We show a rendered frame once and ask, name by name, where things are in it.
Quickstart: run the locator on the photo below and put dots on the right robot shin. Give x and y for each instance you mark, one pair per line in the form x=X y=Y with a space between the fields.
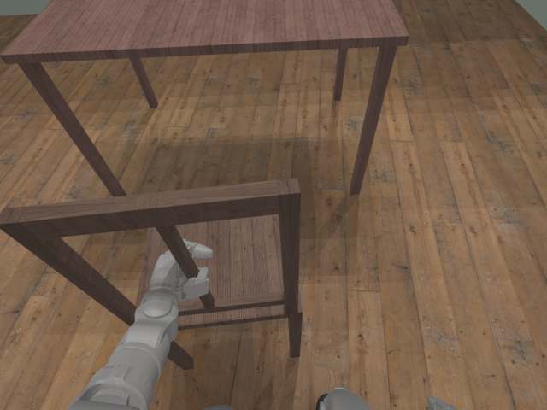
x=338 y=389

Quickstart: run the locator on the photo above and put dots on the robot right thigh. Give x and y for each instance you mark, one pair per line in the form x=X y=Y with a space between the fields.
x=341 y=400

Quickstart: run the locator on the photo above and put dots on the table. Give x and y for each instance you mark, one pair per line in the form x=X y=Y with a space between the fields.
x=83 y=30

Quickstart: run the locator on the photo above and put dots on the chair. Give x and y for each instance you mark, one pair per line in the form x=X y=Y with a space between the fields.
x=253 y=230

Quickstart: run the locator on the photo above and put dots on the robot left forearm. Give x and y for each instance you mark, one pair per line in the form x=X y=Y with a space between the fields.
x=134 y=367

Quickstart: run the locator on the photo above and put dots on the robot left hand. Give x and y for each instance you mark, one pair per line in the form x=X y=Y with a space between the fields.
x=167 y=274

